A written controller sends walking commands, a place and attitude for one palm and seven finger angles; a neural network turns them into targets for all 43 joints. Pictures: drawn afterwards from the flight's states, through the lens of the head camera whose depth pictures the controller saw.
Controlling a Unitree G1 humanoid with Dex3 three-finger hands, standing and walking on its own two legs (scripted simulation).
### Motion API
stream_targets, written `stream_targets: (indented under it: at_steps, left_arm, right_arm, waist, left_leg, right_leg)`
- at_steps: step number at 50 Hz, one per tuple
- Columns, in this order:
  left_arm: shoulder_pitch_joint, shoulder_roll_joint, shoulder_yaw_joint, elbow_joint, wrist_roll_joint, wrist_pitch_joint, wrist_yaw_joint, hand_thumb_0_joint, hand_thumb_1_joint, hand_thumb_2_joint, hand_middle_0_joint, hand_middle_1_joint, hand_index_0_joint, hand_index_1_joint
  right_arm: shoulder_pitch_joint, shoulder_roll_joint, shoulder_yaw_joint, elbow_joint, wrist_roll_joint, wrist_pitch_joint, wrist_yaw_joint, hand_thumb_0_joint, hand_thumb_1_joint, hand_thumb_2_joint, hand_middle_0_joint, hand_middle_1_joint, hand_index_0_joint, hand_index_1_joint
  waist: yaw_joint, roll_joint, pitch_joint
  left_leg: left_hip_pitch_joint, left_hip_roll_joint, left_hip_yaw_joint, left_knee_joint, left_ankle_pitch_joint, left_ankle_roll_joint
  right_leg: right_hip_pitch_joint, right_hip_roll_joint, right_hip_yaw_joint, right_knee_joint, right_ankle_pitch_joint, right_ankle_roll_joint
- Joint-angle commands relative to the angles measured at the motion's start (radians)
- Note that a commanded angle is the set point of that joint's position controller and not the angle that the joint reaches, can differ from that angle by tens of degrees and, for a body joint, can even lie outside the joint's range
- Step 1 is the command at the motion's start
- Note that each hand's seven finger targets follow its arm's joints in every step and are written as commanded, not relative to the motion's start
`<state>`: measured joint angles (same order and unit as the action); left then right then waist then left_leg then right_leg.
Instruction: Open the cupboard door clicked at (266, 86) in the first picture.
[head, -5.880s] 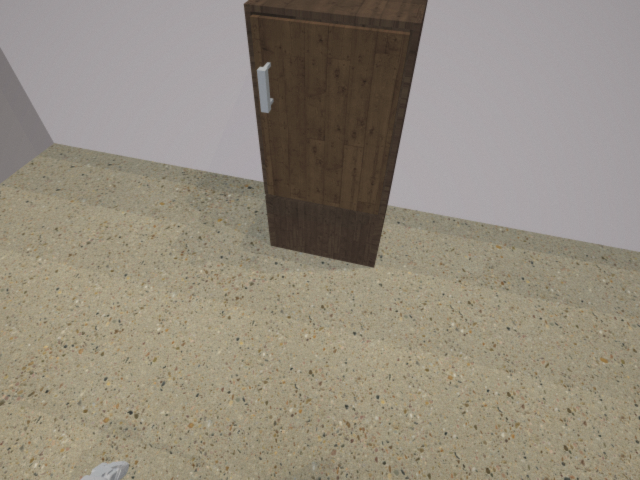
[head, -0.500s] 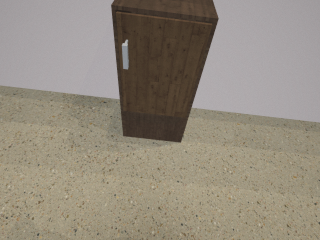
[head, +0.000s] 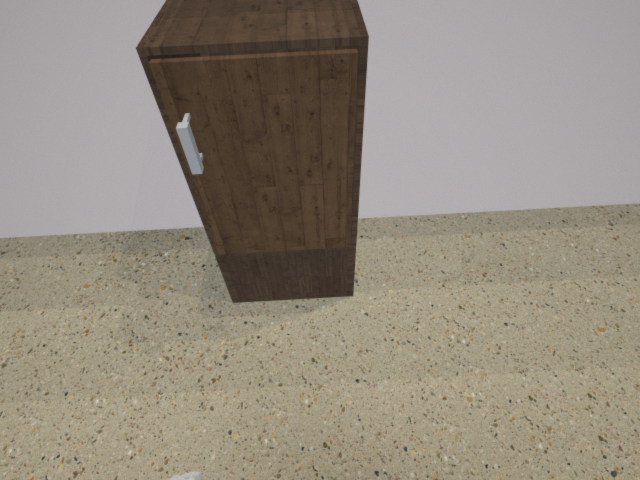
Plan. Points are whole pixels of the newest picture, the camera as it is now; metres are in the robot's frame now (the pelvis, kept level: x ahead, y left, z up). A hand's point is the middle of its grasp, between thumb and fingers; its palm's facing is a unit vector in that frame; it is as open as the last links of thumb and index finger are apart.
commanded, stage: take the last steps up to it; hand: left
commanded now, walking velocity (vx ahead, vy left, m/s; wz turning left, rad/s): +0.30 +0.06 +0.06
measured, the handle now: (192, 143) +0.79 +0.28 -0.02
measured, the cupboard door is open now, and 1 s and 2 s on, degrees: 0 0 0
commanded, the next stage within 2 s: come to a stop and stand still in 0.50 s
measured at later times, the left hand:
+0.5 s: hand out of the picture +0.05 +0.19 -0.18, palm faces +0.17 -0.98 -0.13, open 7.4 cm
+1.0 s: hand (190, 366) +0.33 +0.23 -0.16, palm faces +0.02 -0.97 -0.26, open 7.4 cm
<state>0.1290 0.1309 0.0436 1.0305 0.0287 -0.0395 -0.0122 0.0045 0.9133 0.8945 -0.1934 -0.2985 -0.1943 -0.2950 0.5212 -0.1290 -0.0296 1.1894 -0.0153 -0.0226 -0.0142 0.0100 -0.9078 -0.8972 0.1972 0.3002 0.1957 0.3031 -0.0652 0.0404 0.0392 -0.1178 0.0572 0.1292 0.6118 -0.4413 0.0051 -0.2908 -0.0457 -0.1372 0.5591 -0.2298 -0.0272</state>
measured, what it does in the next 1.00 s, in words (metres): walks ahead: left foot, then right foot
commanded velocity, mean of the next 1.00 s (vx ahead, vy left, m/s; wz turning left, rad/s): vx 0.05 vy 0.00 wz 0.00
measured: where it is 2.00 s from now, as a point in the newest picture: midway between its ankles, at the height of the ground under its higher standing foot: outside the picture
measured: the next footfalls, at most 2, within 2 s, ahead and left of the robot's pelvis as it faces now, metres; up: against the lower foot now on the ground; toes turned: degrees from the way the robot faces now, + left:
left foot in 0.48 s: +0.29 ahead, +0.16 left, +0.00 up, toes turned +11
right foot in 0.98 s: +0.28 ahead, -0.07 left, +0.00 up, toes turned -4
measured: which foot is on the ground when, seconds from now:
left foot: up 0.00-0.46, down 0.48-1.00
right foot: down 0.00-0.48, up 0.50-0.96, down 0.98-1.00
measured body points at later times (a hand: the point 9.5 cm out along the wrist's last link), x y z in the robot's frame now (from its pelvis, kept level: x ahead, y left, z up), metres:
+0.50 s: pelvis +0.17 +0.05 -0.01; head +0.20 +0.08 +0.44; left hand +0.04 +0.25 -0.17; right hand +0.31 -0.17 -0.14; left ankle +0.25 +0.15 -0.73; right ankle +0.03 -0.09 -0.71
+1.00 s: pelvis +0.24 +0.04 +0.00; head +0.26 +0.02 +0.45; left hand +0.33 +0.28 -0.14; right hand +0.24 -0.18 -0.17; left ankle +0.25 +0.15 -0.73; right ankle +0.24 -0.06 -0.73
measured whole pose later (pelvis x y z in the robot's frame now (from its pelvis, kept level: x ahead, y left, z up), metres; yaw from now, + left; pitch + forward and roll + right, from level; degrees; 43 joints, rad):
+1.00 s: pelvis +0.24 +0.04 +0.00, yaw +0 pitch -1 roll +1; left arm 0.14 0.17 0.05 0.99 0.02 0.02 0.04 0.00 0.91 0.89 -0.19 -0.30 -0.19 -0.29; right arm 0.26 -0.14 -0.05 1.08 -0.01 0.02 -0.03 0.01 -0.91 -0.90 0.20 0.30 0.20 0.30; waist -0.03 0.02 0.07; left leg -0.26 0.05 0.18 0.56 -0.27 0.01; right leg -0.26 -0.04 -0.07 0.56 -0.26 -0.01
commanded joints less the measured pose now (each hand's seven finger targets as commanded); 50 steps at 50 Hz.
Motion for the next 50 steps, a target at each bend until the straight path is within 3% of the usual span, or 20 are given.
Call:
stream_targets:
  at_steps: [1,3,4,7,13,19,20,22,23,24,25,28,30,32,35,42,46,48,49,50]
  left_arm:
    - [0.302,0.215,0.052,0.054,-0.018,-0.016,0.033,0.000,0.900,0.900,-0.200,-0.300,-0.200,-0.300]
    - [0.218,0.131,0.026,0.029,-0.015,-0.022,0.035,0.000,0.900,0.900,-0.200,-0.300,-0.200,-0.300]
    - [0.204,0.099,0.016,0.029,-0.013,-0.027,0.036,0.000,0.900,0.900,-0.200,-0.300,-0.200,-0.300]
    - [0.223,0.073,0.012,0.025,-0.006,-0.043,0.035,0.000,0.900,0.900,-0.200,-0.300,-0.200,-0.300]
    - [0.264,0.125,0.010,0.042,-0.006,-0.056,0.030,0.000,0.900,0.900,-0.200,-0.300,-0.200,-0.300]
    - [0.316,0.168,0.017,0.072,0.001,-0.043,0.036,0.000,0.900,0.900,-0.200,-0.300,-0.200,-0.300]
    - [0.318,0.173,0.019,0.077,0.002,-0.040,0.037,0.000,0.900,0.900,-0.200,-0.300,-0.200,-0.300]
    - [0.307,0.167,0.017,0.078,-0.003,-0.034,0.038,0.000,0.900,0.900,-0.200,-0.300,-0.200,-0.300]
    - [0.350,0.126,0.013,0.070,-0.013,-0.030,0.033,0.000,0.900,0.900,-0.200,-0.300,-0.200,-0.300]
    - [0.374,0.081,0.000,0.053,-0.022,-0.030,0.026,0.000,0.900,0.900,-0.200,-0.300,-0.200,-0.300]
    - [0.326,0.106,0.005,0.038,-0.016,-0.026,0.032,0.000,0.900,0.900,-0.200,-0.300,-0.200,-0.300]
    - [0.236,0.073,0.009,0.051,-0.010,-0.011,0.022,0.000,0.900,0.900,-0.200,-0.300,-0.200,-0.300]
    - [0.283,0.037,0.003,0.066,-0.006,0.010,0.021,0.000,0.900,0.900,-0.200,-0.300,-0.200,-0.300]
    - [0.319,0.021,-0.002,0.080,-0.013,0.030,0.031,0.000,0.900,0.900,-0.200,-0.300,-0.200,-0.300]
    - [0.298,0.023,-0.005,0.065,-0.012,0.056,0.044,0.000,0.900,0.900,-0.200,-0.300,-0.200,-0.300]
    - [0.132,0.095,0.015,-0.035,-0.007,0.085,0.046,0.000,0.900,0.900,-0.200,-0.300,-0.200,-0.300]
    - [0.133,0.103,0.018,-0.055,-0.008,0.070,0.047,0.000,0.900,0.900,-0.200,-0.300,-0.200,-0.300]
    - [0.148,0.142,0.023,-0.053,-0.005,0.051,0.051,0.000,0.900,0.900,-0.200,-0.300,-0.200,-0.300]
    - [0.151,0.197,0.030,-0.053,0.000,0.041,0.059,0.000,0.900,0.900,-0.200,-0.300,-0.200,-0.300]
    - [0.154,0.225,0.029,-0.054,-0.005,0.036,0.057,0.000,0.900,0.900,-0.200,-0.300,-0.200,-0.300]
  right_arm:
    - [-0.138,-0.108,-0.032,-0.127,-0.005,-0.022,0.010,0.000,-0.900,-0.900,0.200,0.300,0.200,0.300]
    - [-0.141,-0.069,-0.031,-0.114,-0.007,-0.010,0.016,0.000,-0.900,-0.900,0.200,0.300,0.200,0.300]
    - [-0.116,-0.047,-0.030,-0.103,-0.010,-0.001,0.017,0.000,-0.900,-0.900,0.200,0.300,0.200,0.300]
    - [-0.092,-0.024,-0.035,-0.103,-0.015,0.013,0.025,0.000,-0.900,-0.900,0.200,0.300,0.200,0.300]
    - [-0.279,-0.068,-0.035,-0.192,-0.010,0.007,0.047,0.000,-0.900,-0.900,0.200,0.300,0.200,0.300]
    - [-0.410,-0.079,-0.024,-0.249,-0.007,-0.009,0.056,0.000,-0.900,-0.900,0.200,0.300,0.200,0.300]
    - [-0.395,-0.085,-0.025,-0.247,-0.007,-0.013,0.053,0.000,-0.900,-0.900,0.200,0.300,0.200,0.300]
    - [-0.191,-0.138,-0.036,-0.189,-0.017,-0.025,0.036,0.000,-0.900,-0.900,0.200,0.300,0.200,0.300]
    - [-0.057,-0.236,-0.056,-0.158,-0.029,-0.035,0.022,0.000,-0.900,-0.900,0.200,0.300,0.200,0.300]
    - [0.015,-0.319,-0.071,-0.142,-0.016,-0.033,0.008,0.000,-0.900,-0.900,0.200,0.300,0.200,0.300]
    - [-0.004,-0.308,-0.062,-0.142,-0.001,-0.023,0.000,0.000,-0.900,-0.900,0.200,0.300,0.200,0.300]
    - [-0.202,-0.171,-0.029,-0.184,-0.003,-0.039,-0.009,0.000,-0.900,-0.900,0.200,0.300,0.200,0.300]
    - [-0.235,-0.134,-0.015,-0.182,0.001,-0.047,-0.011,0.000,-0.900,-0.900,0.200,0.300,0.200,0.300]
    - [-0.266,-0.114,-0.004,-0.177,0.004,-0.049,-0.018,0.000,-0.900,-0.900,0.200,0.300,0.200,0.300]
    - [-0.269,-0.126,-0.011,-0.179,0.000,-0.032,-0.028,0.000,-0.900,-0.900,0.200,0.300,0.200,0.300]
    - [-0.233,-0.179,-0.043,-0.157,-0.011,0.018,-0.037,0.000,-0.900,-0.900,0.200,0.300,0.200,0.300]
    - [-0.225,-0.184,-0.056,-0.157,-0.009,0.029,-0.030,0.000,-0.900,-0.900,0.200,0.300,0.200,0.300]
    - [-0.204,-0.154,-0.055,-0.157,0.001,0.032,-0.021,0.000,-0.900,-0.900,0.200,0.300,0.200,0.300]
    - [-0.194,-0.102,-0.047,-0.171,0.009,0.033,-0.015,0.000,-0.900,-0.900,0.200,0.300,0.200,0.300]
    - [-0.217,-0.077,-0.040,-0.189,0.011,0.043,-0.013,0.000,-0.900,-0.900,0.200,0.300,0.200,0.300]
  waist:
    - [0.156,-0.218,0.017]
    - [0.102,-0.124,0.116]
    - [0.077,-0.118,0.124]
    - [0.050,-0.139,0.096]
    - [0.071,-0.167,0.119]
    - [0.100,-0.159,0.112]
    - [0.089,-0.154,0.090]
    - [-0.002,-0.077,-0.027]
    - [-0.036,0.110,-0.174]
    - [-0.039,0.315,-0.268]
    - [-0.037,0.221,-0.247]
    - [0.029,0.045,-0.040]
    - [0.071,0.036,-0.014]
    - [0.103,0.026,-0.048]
    - [0.097,0.000,-0.066]
    - [0.057,0.122,0.004]
    - [0.070,0.088,-0.031]
    - [0.074,-0.020,-0.092]
    - [0.064,-0.180,-0.122]
    - [0.078,-0.240,-0.103]
  left_leg:
    - [-0.550,0.059,-0.103,0.523,-0.019,0.016]
    - [-0.527,0.093,-0.111,0.523,0.111,-0.003]
    - [-0.494,0.097,-0.103,0.508,0.156,-0.014]
    - [-0.464,0.091,-0.075,0.452,0.226,-0.037]
    - [-0.525,0.092,-0.052,0.263,0.313,-0.043]
    - [-0.391,0.047,-0.016,0.059,0.251,-0.004]
    - [-0.338,0.029,-0.006,0.022,0.225,0.006]
    - [-0.023,-0.013,0.002,-0.110,0.306,0.021]
    - [0.220,0.159,-0.175,-0.137,0.461,0.070]
    - [0.377,0.369,-0.449,-0.207,0.661,0.162]
    - [0.320,0.382,-0.433,-0.246,0.671,0.193]
    - [0.008,0.297,-0.256,-0.319,0.592,0.156]
    - [-0.099,0.247,-0.168,-0.359,0.596,0.135]
    - [-0.139,0.231,-0.122,-0.354,0.759,0.122]
    - [-0.097,0.248,-0.113,-0.317,0.874,0.137]
    - [-0.072,0.285,-0.182,-0.268,0.872,0.169]
    - [-0.050,0.246,-0.174,-0.193,0.810,0.130]
    - [-0.085,0.155,-0.113,-0.087,0.602,0.047]
    - [-0.195,0.059,-0.027,0.009,0.322,-0.008]
    - [-0.246,-0.020,-0.025,0.119,-0.070,-0.034]
  right_leg:
    - [0.315,-0.390,0.503,-0.396,-0.296,-0.147]
    - [0.161,-0.325,0.359,-0.420,-0.183,-0.110]
    - [0.117,-0.292,0.266,-0.426,-0.092,-0.091]
    - [0.098,-0.240,0.138,-0.420,0.080,-0.082]
    - [0.172,-0.232,0.097,-0.406,0.216,-0.105]
    - [0.221,-0.260,0.101,-0.318,0.349,-0.096]
    - [0.234,-0.257,0.095,-0.267,0.411,-0.091]
    - [0.157,-0.195,0.034,0.030,0.477,-0.046]
    - [0.008,-0.088,-0.026,0.283,0.189,0.000]
    - [-0.200,0.029,-0.013,0.573,-0.367,0.025]
    - [-0.235,0.003,0.089,0.688,-0.386,0.000]
    - [-0.246,-0.086,0.119,0.712,-0.182,0.023]
    - [-0.170,-0.088,0.107,0.632,-0.136,0.037]
    - [-0.084,-0.084,0.127,0.514,-0.091,0.055]
    - [-0.058,-0.057,0.116,0.368,-0.080,0.067]
    - [-0.075,-0.021,0.101,0.241,-0.182,0.047]
    - [0.019,-0.005,0.079,0.020,-0.048,0.036]
    - [0.146,-0.069,0.141,-0.156,0.270,0.024]
    - [0.220,-0.222,0.301,-0.137,0.565,-0.036]
    - [0.189,-0.338,0.341,-0.161,0.765,-0.138]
